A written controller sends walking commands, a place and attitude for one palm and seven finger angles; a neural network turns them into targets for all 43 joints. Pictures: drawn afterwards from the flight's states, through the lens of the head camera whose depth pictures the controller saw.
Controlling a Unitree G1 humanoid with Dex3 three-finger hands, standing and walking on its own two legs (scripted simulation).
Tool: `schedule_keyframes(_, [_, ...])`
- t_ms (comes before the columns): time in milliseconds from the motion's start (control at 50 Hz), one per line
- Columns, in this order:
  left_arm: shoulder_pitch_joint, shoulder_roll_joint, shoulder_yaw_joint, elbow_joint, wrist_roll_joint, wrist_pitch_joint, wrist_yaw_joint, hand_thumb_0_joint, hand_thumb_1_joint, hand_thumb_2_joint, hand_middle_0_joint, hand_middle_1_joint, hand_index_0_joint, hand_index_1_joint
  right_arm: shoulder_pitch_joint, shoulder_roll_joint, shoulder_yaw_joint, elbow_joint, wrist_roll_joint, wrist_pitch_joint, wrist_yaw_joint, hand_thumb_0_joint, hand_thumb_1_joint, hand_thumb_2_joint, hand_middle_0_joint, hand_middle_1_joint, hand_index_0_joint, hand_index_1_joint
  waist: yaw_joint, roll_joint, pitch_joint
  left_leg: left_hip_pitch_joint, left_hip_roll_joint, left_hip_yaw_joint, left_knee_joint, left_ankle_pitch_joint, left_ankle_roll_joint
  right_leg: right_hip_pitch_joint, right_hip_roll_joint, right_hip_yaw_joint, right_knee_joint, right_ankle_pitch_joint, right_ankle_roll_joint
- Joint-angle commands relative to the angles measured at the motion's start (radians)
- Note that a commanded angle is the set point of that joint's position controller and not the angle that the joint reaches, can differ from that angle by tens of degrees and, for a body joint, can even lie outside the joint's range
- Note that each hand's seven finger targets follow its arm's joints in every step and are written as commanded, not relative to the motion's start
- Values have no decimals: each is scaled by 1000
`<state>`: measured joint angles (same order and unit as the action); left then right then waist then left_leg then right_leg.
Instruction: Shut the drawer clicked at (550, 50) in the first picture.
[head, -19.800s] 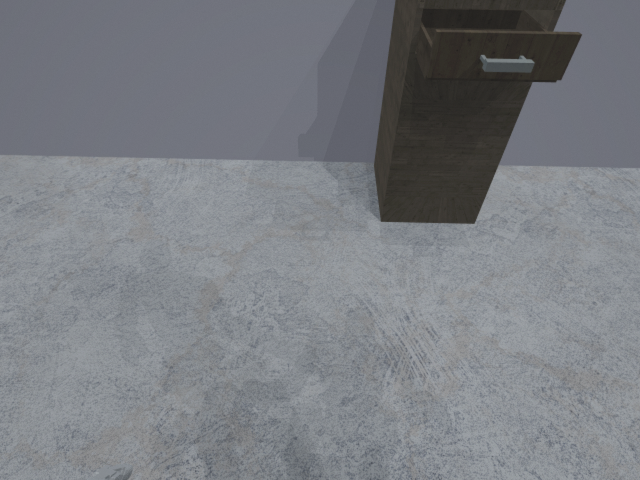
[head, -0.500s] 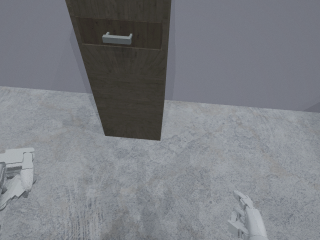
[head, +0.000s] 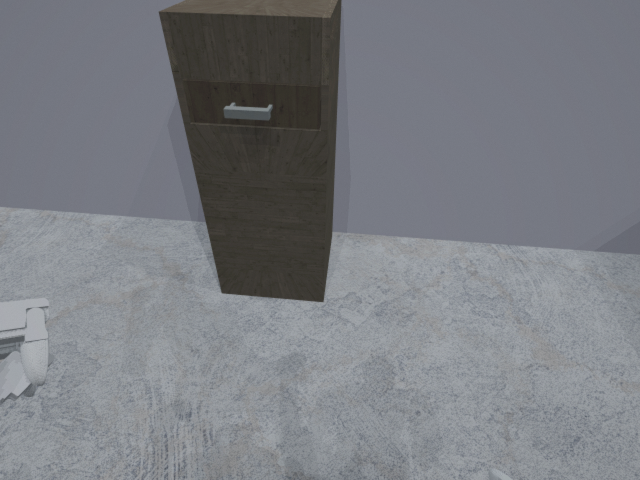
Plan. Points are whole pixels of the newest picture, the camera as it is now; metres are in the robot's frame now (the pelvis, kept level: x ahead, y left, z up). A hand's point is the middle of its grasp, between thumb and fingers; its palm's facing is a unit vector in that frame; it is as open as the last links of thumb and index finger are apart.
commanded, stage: stop stepping back and stand still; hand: left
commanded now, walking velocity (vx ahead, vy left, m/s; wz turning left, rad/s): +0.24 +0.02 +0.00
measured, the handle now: (249, 109) +1.06 +0.20 +0.06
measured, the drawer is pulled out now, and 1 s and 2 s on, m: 0.00 0.00 0.00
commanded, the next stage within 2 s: let the arm hang, fingers relaxed in 1.18 s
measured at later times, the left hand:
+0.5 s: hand (21, 411) +0.13 +0.24 +0.19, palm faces +0.42 -0.77 -0.47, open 3.2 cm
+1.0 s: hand (36, 386) +0.16 +0.24 +0.18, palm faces +0.39 -0.76 -0.51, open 3.3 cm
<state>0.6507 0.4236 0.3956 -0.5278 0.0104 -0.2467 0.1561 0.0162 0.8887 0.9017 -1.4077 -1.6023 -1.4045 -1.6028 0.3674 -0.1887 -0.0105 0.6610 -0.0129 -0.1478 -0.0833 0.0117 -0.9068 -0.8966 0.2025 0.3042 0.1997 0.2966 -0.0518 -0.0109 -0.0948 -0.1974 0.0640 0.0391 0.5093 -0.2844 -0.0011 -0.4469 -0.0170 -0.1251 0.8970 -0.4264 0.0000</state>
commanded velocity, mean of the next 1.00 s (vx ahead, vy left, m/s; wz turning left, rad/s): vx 0.07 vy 0.04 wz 0.00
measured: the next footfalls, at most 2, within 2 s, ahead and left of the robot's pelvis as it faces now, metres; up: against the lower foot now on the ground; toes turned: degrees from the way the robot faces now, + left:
right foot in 0.04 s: +0.03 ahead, -0.12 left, +0.00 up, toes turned -2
left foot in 0.40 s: +0.02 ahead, +0.11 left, +0.00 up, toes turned +5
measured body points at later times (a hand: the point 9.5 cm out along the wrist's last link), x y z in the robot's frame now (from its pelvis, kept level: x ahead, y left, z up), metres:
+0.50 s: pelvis -0.06 -0.01 +0.00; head -0.07 -0.01 +0.45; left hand +0.11 +0.28 +0.21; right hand +0.11 -0.26 -0.07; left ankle -0.03 +0.11 -0.73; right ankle +0.00 -0.09 -0.69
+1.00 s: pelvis -0.03 -0.01 +0.00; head -0.02 +0.00 +0.45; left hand +0.13 +0.28 +0.20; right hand +0.14 -0.23 -0.08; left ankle -0.02 +0.10 -0.73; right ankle -0.01 -0.12 -0.73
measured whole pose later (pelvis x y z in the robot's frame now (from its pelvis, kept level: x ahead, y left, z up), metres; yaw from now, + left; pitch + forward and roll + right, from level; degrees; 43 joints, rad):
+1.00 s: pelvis -0.03 -0.01 +0.00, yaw +1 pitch -1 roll +0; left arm 0.61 0.43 0.42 -0.56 -0.01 -0.26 0.15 0.01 0.89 0.90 -1.41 -1.60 -1.40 -1.60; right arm 0.21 -0.18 0.01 0.62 0.00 -0.14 -0.08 0.01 -0.91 -0.90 0.20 0.30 0.20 0.30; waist -0.01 -0.02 0.03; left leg -0.26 0.01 0.07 0.54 -0.27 0.01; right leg -0.28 -0.02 -0.05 0.54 -0.25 -0.01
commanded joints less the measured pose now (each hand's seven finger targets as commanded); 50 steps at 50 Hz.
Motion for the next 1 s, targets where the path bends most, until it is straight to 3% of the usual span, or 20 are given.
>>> schedule_keyframes(0, [-114, 118, 79, -64, -3, -28, 10, 0, 900, 900, -1400, -1600, -1400, -1600, -227, -139, -46, -164, 2, -22, -19, 0, -900, -900, 200, 300, 200, 300, 85, -67, 167, -554, 10, 7, 218, -352, 65, 399, -81, 216, -465, -183, -76])
schedule_keyframes(20, [-126, 147, 96, -51, -8, -12, 4, 0, 900, 900, -1400, -1600, -1400, -1600, -247, -135, -63, -172, 15, -16, -9, 0, -900, -900, 200, 300, 200, 300, 85, -384, 152, -596, -79, 8, 617, -298, 39, 269, -349, 746, -729, -445, -175])
schedule_keyframes(40, [-228, 164, 93, -114, -10, -26, -14, 0, 900, 900, -1400, -1600, -1400, -1600, -261, -168, -69, -165, 6, -30, -5, 0, -900, -900, 200, 300, 200, 300, 52, -314, 211, -553, -59, -102, 786, -160, 29, 102, -396, 832, -812, -360, -166])
schedule_keyframes(80, [-351, 210, 120, -203, -6, -61, -31, 0, 900, 900, -1400, -1600, -1400, -1600, -248, -114, -41, -130, -11, -30, 17, 0, -900, -900, 200, 300, 200, 300, 5, -202, 105, -445, -25, -63, 812, -49, -8, -6, -364, 749, -828, -587, -180])
schedule_keyframes(100, [-236, 149, 93, -107, -6, -54, -35, 0, 900, 900, -1400, -1600, -1400, -1600, -218, -119, -45, -112, -15, -18, 7, 0, -900, -900, 200, 300, 200, 300, 21, -115, 109, -390, -26, -32, 764, 16, -3, -35, -295, 567, -803, -535, -133])
schedule_keyframes(160, [-162, 116, 61, -156, -15, -61, -28, 0, 900, 900, -1400, -1600, -1400, -1600, -225, -116, -38, -124, -7, -19, -2, 0, -900, -900, 200, 300, 200, 300, 33, -125, 64, -308, -49, 36, 545, 50, 5, 16, -236, 373, -798, -349, -51])
schedule_keyframes(300, [-61, 109, 76, -217, -12, -36, 23, 0, 900, 900, -1400, -1600, -1400, -1600, -194, -105, -30, -170, -12, -41, -25, 0, -900, -900, 200, 300, 200, 300, 39, -72, -2, -8, -82, 109, -49, -89, 59, 132, -224, 276, -685, -211, -78])
schedule_keyframes(340, [-77, 97, 71, -220, -14, -46, 27, 0, 900, 900, -1400, -1600, -1400, -1600, -176, -129, -36, -190, -12, -39, -26, 0, -900, -900, 200, 300, 200, 300, 22, 92, 25, 69, -3, -9, -220, -175, 98, 79, -128, 216, -456, -161, -50])
schedule_keyframes(360, [-107, 79, 63, -239, -13, -56, 26, 0, 900, 900, -1400, -1600, -1400, -1600, -181, -157, -44, -201, -11, -35, -21, 0, -900, -900, 200, 300, 200, 300, 26, 304, 53, 70, 158, -272, -341, -343, 158, -22, -11, 121, -179, -94, -10])
schedule_keyframes(380, [-118, 85, 58, -207, -3, -50, 25, 0, 900, 900, -1400, -1600, -1400, -1600, -195, -124, -36, -205, 0, -38, -18, 0, -900, -900, 200, 300, 200, 300, 24, 321, 111, -3, 287, -377, -374, -361, 218, -98, 9, 54, 66, -78, 22])
schedule_keyframes(420, [-116, 140, 131, -164, -18, -50, 13, 0, 900, 900, -1400, -1600, -1400, -1600, -201, -113, -50, -183, 13, -41, -5, 0, -900, -900, 200, 300, 200, 300, 38, 160, 72, -45, 274, -313, -281, -129, 238, -97, 0, 116, 222, -50, 21])
schedule_keyframes(540, [-82, 118, 76, -179, -8, -33, 4, 0, 900, 900, -1400, -1600, -1400, -1600, -241, -139, -38, -192, 10, -16, -2, 0, -900, -900, 200, 300, 200, 300, 63, 124, 146, -420, 139, -93, -148, -321, 114, 365, -13, 56, -313, -19, -7])
schedule_keyframes(560, [-93, 128, 76, -174, -3, -26, 4, 0, 900, 900, -1400, -1600, -1400, -1600, -241, -134, -43, -191, 9, -8, -2, 0, -900, -900, 200, 300, 200, 300, 68, -48, 156, -451, 31, -17, 90, -302, 72, 357, -78, 227, -482, -104, -54])
schedule_keyframes(580, [-93, 142, 81, -174, -12, -7, 5, 0, 900, 900, -1400, -1600, -1400, -1600, -253, -120, -45, -203, 13, -3, 4, 0, -900, -900, 200, 300, 200, 300, 64, -295, 159, -476, -67, 14, 400, -236, 35, 253, -302, 623, -695, -202, -148])
schedule_keyframes(600, [-171, 162, 84, -229, -26, -12, 1, 0, 900, 900, -1400, -1600, -1400, -1600, -277, -135, -49, -200, 15, -12, 7, 0, -900, -900, 200, 300, 200, 300, 53, -281, 171, -438, -58, -37, 571, -171, 20, 180, -378, 686, -751, -37, -176])
schedule_keyframes(620, [-212, 223, 133, -275, -25, -36, 0, 0, 900, 900, -1400, -1600, -1400, -1600, -247, -133, -42, -173, -1, -26, 12, 0, -900, -900, 200, 300, 200, 300, 24, -193, 125, -389, -23, -36, 593, -120, -1, 175, -375, 635, -721, 152, -211])
schedule_keyframes(640, [-180, 165, 121, -202, -22, -31, 4, 0, 900, 900, -1400, -1600, -1400, -1600, -205, -96, -25, -137, -1, -27, 17, 0, -900, -900, 200, 300, 200, 300, 22, -138, 14, -276, -30, -30, 547, -125, -2, 155, -327, 552, -710, -60, -182])
schedule_keyframes(740, [-50, 122, 100, -295, -22, -45, 18, 0, 900, 900, -1400, -1600, -1400, -1600, -229, -91, -17, -158, -4, -32, -9, 0, -900, -900, 200, 300, 200, 300, 40, -57, 22, -6, -45, 34, 14, 2, 28, 117, -191, 253, -570, 71, -109])
schedule_keyframes(800, [-29, 121, 106, -326, -20, -67, 23, 0, 900, 900, -1400, -1600, -1400, -1600, -224, -130, -26, -188, -3, -42, -15, 0, -900, -900, 200, 300, 200, 300, 62, 239, 41, 6, 152, -251, -210, 101, 85, 106, -40, 127, -296, 113, -4])
schedule_keyframes(980, [4, 71, 75, -176, -40, -58, -8, 0, 900, 900, -1400, -1600, -1400, -1600, -221, -129, -36, -190, 25, -38, 10, 0, -900, -900, 200, 300, 200, 300, 37, 15, 29, -100, 29, -55, -61, 196, 24, 286, -93, 198, -447, 454, -22])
